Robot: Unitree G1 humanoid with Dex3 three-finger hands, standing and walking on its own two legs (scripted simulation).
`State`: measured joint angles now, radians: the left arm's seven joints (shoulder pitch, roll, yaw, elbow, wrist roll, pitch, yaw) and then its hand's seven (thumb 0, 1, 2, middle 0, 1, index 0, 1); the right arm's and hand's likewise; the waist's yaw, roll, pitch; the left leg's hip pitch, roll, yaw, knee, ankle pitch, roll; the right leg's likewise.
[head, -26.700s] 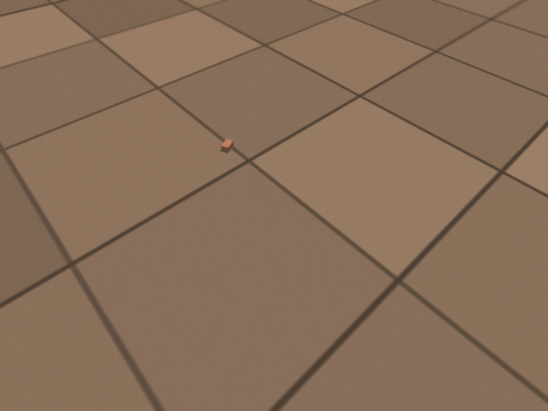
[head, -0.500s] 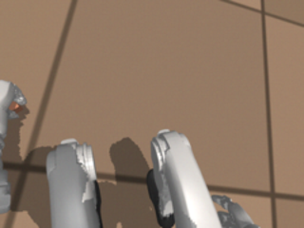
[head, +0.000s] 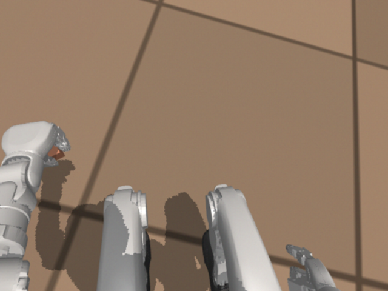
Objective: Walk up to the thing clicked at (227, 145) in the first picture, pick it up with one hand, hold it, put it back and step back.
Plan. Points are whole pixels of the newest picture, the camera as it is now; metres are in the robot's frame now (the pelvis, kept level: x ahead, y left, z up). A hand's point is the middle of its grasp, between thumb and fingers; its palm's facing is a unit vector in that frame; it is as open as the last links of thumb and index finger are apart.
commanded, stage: lift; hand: left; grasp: from above
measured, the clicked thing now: (44, 153) +0.41 +0.33 -0.14
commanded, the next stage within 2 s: hold in 1.08 s
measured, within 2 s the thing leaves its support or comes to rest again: neither
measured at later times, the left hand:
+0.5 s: hand out of the picture +0.34 +0.28 +0.11, palm faces -0.40 -0.14 -0.91, open 5.0 cm
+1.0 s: hand out of the picture +0.37 +0.26 +0.22, palm faces -0.41 -0.14 -0.90, open 5.0 cm
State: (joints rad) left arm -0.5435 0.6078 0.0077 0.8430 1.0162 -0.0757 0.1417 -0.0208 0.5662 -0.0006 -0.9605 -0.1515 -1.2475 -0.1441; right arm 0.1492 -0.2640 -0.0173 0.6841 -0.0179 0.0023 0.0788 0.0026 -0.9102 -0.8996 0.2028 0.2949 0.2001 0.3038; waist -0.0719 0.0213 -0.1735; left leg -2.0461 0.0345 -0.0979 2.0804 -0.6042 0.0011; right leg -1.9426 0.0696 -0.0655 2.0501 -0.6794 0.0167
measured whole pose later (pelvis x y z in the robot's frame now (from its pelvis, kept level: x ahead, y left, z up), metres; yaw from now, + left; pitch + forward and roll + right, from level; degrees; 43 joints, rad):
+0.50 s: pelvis +0.03 +0.00 +0.19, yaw +4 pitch +21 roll -3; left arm -0.29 0.47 -0.11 0.64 0.97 0.07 0.10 -0.02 0.58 0.00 -0.95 -0.16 -1.24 -0.14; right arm 0.18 -0.24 -0.01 0.69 0.04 -0.01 -0.03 0.00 -0.91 -0.90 0.20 0.30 0.20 0.30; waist -0.06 0.04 -0.17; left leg -1.30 0.03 -0.04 1.45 -0.52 0.00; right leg -1.23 0.05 -0.01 1.42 -0.57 0.01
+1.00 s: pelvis +0.07 +0.01 +0.29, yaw +4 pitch +12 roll -1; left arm -0.31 0.38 -0.16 0.79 0.97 0.09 0.14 -0.04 0.57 0.00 -0.98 -0.12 -1.25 -0.13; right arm 0.27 -0.24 -0.03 0.74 0.04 -0.05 -0.05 0.01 -0.91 -0.90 0.20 0.29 0.20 0.30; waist -0.06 0.04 -0.10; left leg -0.75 0.03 0.00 0.93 -0.39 0.00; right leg -0.69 0.04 0.03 0.91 -0.42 0.01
